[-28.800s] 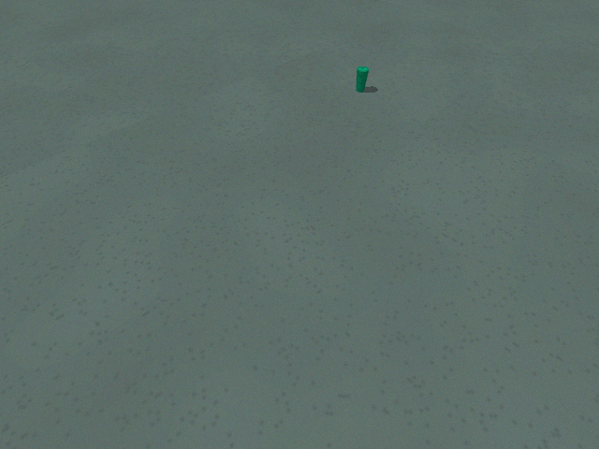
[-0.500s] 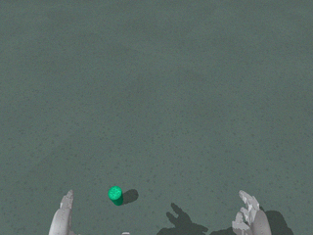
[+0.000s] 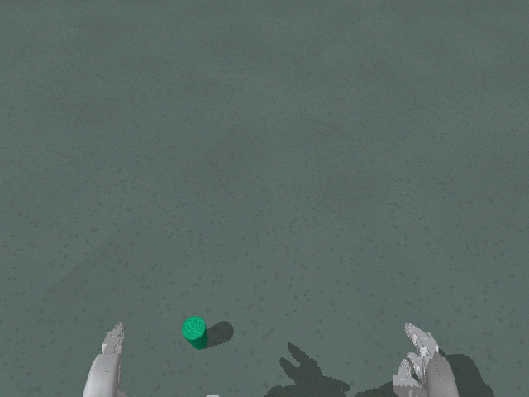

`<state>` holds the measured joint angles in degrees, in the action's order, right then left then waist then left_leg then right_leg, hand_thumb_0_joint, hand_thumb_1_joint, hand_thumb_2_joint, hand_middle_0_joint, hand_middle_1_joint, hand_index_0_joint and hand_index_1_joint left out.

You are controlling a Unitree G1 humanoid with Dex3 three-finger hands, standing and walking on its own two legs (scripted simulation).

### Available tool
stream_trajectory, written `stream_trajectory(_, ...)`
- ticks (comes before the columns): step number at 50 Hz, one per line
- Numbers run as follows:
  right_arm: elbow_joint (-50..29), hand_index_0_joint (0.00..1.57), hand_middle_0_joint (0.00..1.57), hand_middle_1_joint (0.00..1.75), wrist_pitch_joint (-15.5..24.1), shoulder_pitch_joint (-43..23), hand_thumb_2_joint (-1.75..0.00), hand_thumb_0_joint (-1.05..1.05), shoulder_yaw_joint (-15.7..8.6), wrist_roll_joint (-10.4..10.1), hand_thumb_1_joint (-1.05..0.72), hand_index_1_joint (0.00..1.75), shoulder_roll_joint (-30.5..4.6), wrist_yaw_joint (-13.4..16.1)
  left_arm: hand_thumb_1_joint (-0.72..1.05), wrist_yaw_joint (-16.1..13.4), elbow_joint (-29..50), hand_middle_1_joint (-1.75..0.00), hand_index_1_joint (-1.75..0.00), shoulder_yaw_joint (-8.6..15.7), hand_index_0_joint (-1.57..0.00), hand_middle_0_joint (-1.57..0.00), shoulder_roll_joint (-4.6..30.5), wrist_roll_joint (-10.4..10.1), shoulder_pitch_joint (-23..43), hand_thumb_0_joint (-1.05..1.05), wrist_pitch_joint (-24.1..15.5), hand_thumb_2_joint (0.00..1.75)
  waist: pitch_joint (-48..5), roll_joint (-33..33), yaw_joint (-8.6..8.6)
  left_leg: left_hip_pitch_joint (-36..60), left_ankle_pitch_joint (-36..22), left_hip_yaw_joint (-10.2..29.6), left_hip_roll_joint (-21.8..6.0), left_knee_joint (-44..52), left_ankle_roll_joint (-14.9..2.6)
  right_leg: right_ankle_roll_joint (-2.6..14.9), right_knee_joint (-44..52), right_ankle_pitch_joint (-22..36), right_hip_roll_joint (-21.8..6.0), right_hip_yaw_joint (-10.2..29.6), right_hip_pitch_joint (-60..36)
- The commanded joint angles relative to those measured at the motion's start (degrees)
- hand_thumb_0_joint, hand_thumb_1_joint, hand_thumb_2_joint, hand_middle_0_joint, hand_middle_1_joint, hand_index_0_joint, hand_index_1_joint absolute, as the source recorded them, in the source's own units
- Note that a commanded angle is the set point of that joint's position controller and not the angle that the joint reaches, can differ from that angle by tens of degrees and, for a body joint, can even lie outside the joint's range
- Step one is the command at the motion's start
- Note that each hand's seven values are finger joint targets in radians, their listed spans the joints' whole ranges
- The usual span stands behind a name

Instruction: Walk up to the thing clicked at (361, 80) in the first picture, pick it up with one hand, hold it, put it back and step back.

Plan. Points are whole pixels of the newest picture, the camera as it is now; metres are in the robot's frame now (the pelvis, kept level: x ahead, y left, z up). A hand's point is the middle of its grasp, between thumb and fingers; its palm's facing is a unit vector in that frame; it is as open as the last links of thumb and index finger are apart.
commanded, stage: home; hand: left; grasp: from the side
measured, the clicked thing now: (197, 335) +0.42 +0.23 -0.65
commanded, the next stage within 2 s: stand in 0.06 s
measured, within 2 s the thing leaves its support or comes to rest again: neither
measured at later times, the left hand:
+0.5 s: hand (147, 385) +0.17 +0.18 -0.06, palm faces +0.09 -0.95 -0.30, open 12.3 cm
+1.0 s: hand out of the picture +0.04 +0.26 -0.11, palm faces -0.01 -0.94 -0.35, open 7.4 cm
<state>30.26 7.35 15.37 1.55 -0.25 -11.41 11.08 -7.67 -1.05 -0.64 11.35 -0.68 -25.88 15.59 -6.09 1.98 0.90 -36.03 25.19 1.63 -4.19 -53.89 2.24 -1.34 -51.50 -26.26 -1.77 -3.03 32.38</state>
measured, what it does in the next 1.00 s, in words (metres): stands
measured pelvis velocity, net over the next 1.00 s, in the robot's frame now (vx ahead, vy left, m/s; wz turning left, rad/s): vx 0.00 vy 0.01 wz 0.01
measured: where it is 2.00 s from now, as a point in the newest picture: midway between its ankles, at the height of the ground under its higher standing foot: outside the picture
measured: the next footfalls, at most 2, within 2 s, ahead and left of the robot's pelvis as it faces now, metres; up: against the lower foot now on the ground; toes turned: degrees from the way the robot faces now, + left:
none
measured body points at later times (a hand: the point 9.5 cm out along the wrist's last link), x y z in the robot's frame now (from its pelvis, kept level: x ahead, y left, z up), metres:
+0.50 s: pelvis +0.00 +0.00 +0.00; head +0.02 +0.00 +0.45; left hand +0.16 +0.23 -0.04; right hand +0.16 -0.24 -0.08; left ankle +0.02 +0.14 -0.69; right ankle +0.00 -0.14 -0.69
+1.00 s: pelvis +0.00 +0.01 +0.04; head +0.01 +0.01 +0.49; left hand +0.04 +0.31 -0.09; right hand +0.07 -0.28 -0.09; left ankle +0.02 +0.14 -0.69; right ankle +0.00 -0.14 -0.69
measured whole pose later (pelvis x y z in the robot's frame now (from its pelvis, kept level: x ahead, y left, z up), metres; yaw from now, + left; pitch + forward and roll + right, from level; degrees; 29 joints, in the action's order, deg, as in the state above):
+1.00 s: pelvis +0.00 +0.01 +0.04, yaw +0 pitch -2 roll +0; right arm 58.3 0.1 11.2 -1.5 2.0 -17.8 0.7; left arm -1.2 -57.6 0.3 18.9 1.5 -13.2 0.1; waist 3.4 0.2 -1.0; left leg -14.3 15.0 -0.4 -1.7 -31.3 0.9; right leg -2.4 -30.2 -16.5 -3.7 -2.4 11.6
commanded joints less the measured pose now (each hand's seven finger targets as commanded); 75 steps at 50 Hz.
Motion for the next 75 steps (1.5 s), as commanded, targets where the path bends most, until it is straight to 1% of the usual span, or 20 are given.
stream_trajectory(1,-9.13,0.2,0.2,0.3,2.92,-3.84,-0.9,0.0,-2.91,0.19,-0.9,0.3,-6.45,0.49,-0.6,-0.79,11.13,-0.05,-0.05,3.8,-0.04,-0.04,6.01,0.7,1.82,0.0,-2.76,0.03,-5.64,0.42,-0.04,6.49,-11.92,-2.69,3.21,7.79,-1.94,0.86,8.9,12.44,2.51,-0.96,-2.37)
stream_trajectory(6,-9.02,0.2,0.2,0.3,2.95,-4.07,-0.9,0.0,-2.9,0.11,-0.9,0.3,-6.46,0.36,-0.58,-0.94,12.46,-0.05,-0.05,3.74,-0.05,-0.05,6.09,0.71,3.37,0.0,-2.92,0.04,-4.85,1.0,0.07,7.02,-10.0,-2.15,2.76,9.26,-1.63,1.27,8.5,9.7,2.93,-1.49,-1.54)
stream_trajectory(8,-9.0,0.2,0.2,0.3,2.97,-3.85,-0.9,0.0,-2.91,0.22,-0.9,0.3,-6.42,0.35,-0.6,-0.85,9.98,-0.05,-0.05,3.23,-0.04,-0.04,5.17,0.84,0.43,0.0,-2.71,0.03,-5.26,0.04,0.03,6.85,-11.08,-2.15,2.85,8.78,-1.76,1.17,8.52,10.87,2.88,-1.42,-2.18)
stream_trajectory(11,-9.07,0.2,0.2,0.3,3.04,-4.05,-0.9,0.0,-2.8,0.15,-0.9,0.3,-6.38,0.32,-0.36,-0.85,12.53,-0.29,-0.29,3.37,-0.2,-0.2,6.01,0.68,2.78,0.0,-2.92,0.27,-4.64,0.21,0.13,6.45,-10.16,-2.3,2.97,8.69,-1.84,1.15,8.88,10.13,2.7,-1.32,-1.67)
stream_trajectory(14,-9.34,0.2,0.2,0.3,3.11,-4.04,-0.9,0.0,-2.89,0.16,-0.9,0.3,-6.43,0.27,-0.12,-0.63,9.56,-0.3,-0.3,2.62,-0.2,-0.2,4.33,0.74,-0.21,0.0,-2.64,0.51,-5.22,-0.47,0.22,6.63,-10.71,-2.35,2.95,8.39,-1.89,1.11,8.79,10.63,2.77,-1.2,-1.56)
stream_trajectory(17,-8.92,0.2,0.2,0.3,3.03,-3.95,-0.9,0.0,-2.98,0.21,-0.9,0.3,-6.69,0.28,0.12,-0.97,12.83,-0.3,-0.3,3.82,-0.2,-0.2,6.59,0.88,3.03,0.0,-3.0,0.75,-6.13,0.94,0.12,7.21,-11.53,-2.16,2.87,8.58,-1.73,1.24,8.14,11.27,2.74,-1.27,-1.8)
stream_trajectory(19,-8.99,0.2,0.2,0.3,2.96,-3.75,-0.9,0.0,-2.98,0.13,-0.9,0.3,-6.63,0.33,0.28,-0.81,10.76,-0.3,-0.3,3.4,-0.2,-0.2,5.69,0.8,0.98,0.0,-2.79,0.9,-5.39,-0.36,0.23,7.02,-12.23,-2.38,2.87,8.22,-1.83,1.08,8.31,12.01,2.69,-1.21,-1.87)
stream_trajectory(21,-9.05,0.2,0.2,0.3,3.0,-4.07,-0.9,0.0,-2.71,0.26,-0.9,0.3,-6.36,0.34,0.44,-0.73,8.54,-0.3,-0.3,2.43,-0.2,-0.2,4.26,0.69,0.32,0.0,-2.57,0.9,-4.56,-1.01,0.58,6.35,-11.6,-2.48,2.99,7.89,-2.06,0.85,8.83,12.0,2.57,-1.15,-1.67)
stream_trajectory(22,-9.01,0.2,0.2,0.3,3.05,-4.03,-0.9,0.0,-2.95,0.22,-0.9,0.3,-6.45,0.42,0.52,-0.95,13.3,-0.3,-0.3,4.08,-0.2,-0.2,6.72,0.7,3.18,0.0,-3.01,0.9,-5.67,-0.43,0.0,6.7,-11.38,-2.61,3.06,7.89,-2.03,0.89,8.98,11.74,2.5,-0.96,-1.88)
stream_trajectory(23,-8.89,0.2,0.2,0.3,2.99,-3.91,-0.9,0.0,-2.86,0.35,-0.9,0.3,-6.47,0.36,0.6,-0.79,9.31,-0.3,-0.3,3.12,-0.2,-0.2,5.06,0.91,1.05,0.0,-2.76,0.9,-5.55,-1.29,0.46,6.79,-11.23,-2.48,3.0,7.98,-2.07,0.84,8.73,11.54,2.53,-1.04,-2.22)
stream_trajectory(24,3.13,0.2,0.2,0.3,-1.08,-6.54,-0.9,0.0,-5.43,6.11,-0.9,0.3,-15.74,-3.05,0.68,1.86,-10.79,-0.3,-0.3,5.92,-0.2,-0.2,14.3,6.25,9.93,0.0,-9.78,0.9,3.52,-5.56,-1.62,7.86,-17.73,0.5,1.09,10.04,-3.91,4.37,10.33,14.02,-2.1,3.37,-7.97)
stream_trajectory(25,5.67,0.2,0.2,0.3,-2.75,-5.73,-0.9,0.0,-6.18,7.05,-0.9,0.3,-15.36,-5.32,0.76,3.41,-14.73,-0.3,-0.3,6.5,-0.2,-0.2,15.0,6.79,8.12,0.0,-12.4,0.9,-0.06,-7.21,-1.74,9.97,-15.09,-1.27,1.26,8.82,-5.34,5.5,11.72,15.32,-3.62,5.92,-9.13)
stream_trajectory(27,6.49,0.2,0.2,0.3,-3.99,-6.19,-0.9,0.0,-6.27,5.02,-0.9,0.3,-14.28,-7.44,0.9,5.02,-19.35,-0.3,-0.3,5.43,-0.2,-0.2,16.12,5.63,8.96,0.0,-15.5,0.9,0.14,-5.57,-1.13,11.37,-12.46,-0.18,1.82,10.2,-5.83,6.47,13.03,13.59,-4.28,7.96,-9.68)
stream_trajectory(29,8.44,0.2,0.2,0.3,-4.03,-5.82,-0.9,0.0,-6.1,3.63,-0.9,0.3,-14.02,-9.25,0.9,5.96,-23.31,-0.3,-0.3,5.07,-0.2,-0.2,15.44,4.26,11.67,0.0,-16.54,0.9,0.47,-4.44,-1.19,13.94,-9.87,-0.21,2.14,12.25,-5.55,5.85,14.36,10.26,-4.55,8.0,-8.85)
stream_trajectory(32,11.04,0.2,0.2,0.3,-4.2,-7.0,-0.9,0.0,-6.65,3.53,-0.9,0.3,-14.79,-10.18,0.9,6.13,-29.9,-0.3,-0.3,4.75,-0.2,-0.2,15.39,3.52,12.89,0.0,-16.91,0.9,1.79,-0.15,-2.14,14.44,-8.22,2.7,0.41,18.24,-5.76,4.16,14.5,8.53,-2.9,4.69,-10.1)
stream_trajectory(34,12.79,0.2,0.2,0.3,-4.33,-7.32,-0.9,0.0,-6.49,3.66,-0.9,0.3,-15.13,-10.31,0.9,6.05,-34.26,-0.3,-0.3,4.61,-0.2,-0.2,15.25,3.52,12.99,0.0,-17.18,0.9,2.2,1.55,-2.25,14.65,-10.46,4.01,-0.8,21.35,-5.76,3.3,14.62,10.81,-2.31,3.5,-13.17)
stream_trajectory(48,24.42,0.2,0.2,0.3,-5.91,-6.16,-0.9,0.0,-5.49,2.03,-0.9,0.3,-17.08,-9.79,0.9,5.41,-52.82,-0.3,-0.3,3.67,-0.2,-0.2,18.33,2.31,15.19,0.0,-17.4,0.9,4.18,-1.11,-1.32,25.52,-22.41,2.54,-1.56,28.87,-3.94,2.56,27.39,21.62,-5.24,4.99,-22.8)
stream_trajectory(54,27.79,0.2,0.2,0.3,-6.03,-6.97,-0.9,0.0,-4.83,1.68,-0.9,0.3,-17.72,-9.73,0.9,5.64,-57.39,-0.3,-0.3,2.96,-0.2,-0.2,18.3,2.11,16.38,0.0,-17.05,0.9,6.57,-1.04,-1.41,27.09,-20.76,2.66,-1.96,33.36,-3.37,1.78,31.03,19.75,-5.3,4.82,-24.06)
stream_trajectory(60,29.86,0.2,0.2,0.3,-6.28,-8.32,-0.9,0.0,-4.74,1.66,-0.9,0.3,-18.05,-9.92,0.9,5.98,-60.26,-0.3,-0.3,2.96,-0.2,-0.2,18.82,2.18,17.96,0.0,-16.96,0.9,8.95,-0.54,-1.53,25.14,-13.01,3.2,-1.92,37.21,-2.94,1.35,33.33,15.35,-5.22,4.5,-24.61)
stream_trajectory(75,31.43,0.2,0.2,0.3,-6.43,-10.12,-0.9,0.0,-4.76,1.44,-0.9,0.3,-18.63,-10.46,0.9,6.51,-62.71,-0.3,-0.3,3.08,-0.2,-0.2,19.56,2.39,19.36,0.0,-17.09,0.9,8.91,-1.25,-1.51,25.0,-8.34,3.57,-2.31,38.51,-2.89,1.29,35.5,10.9,-5.42,4.8,-23.18)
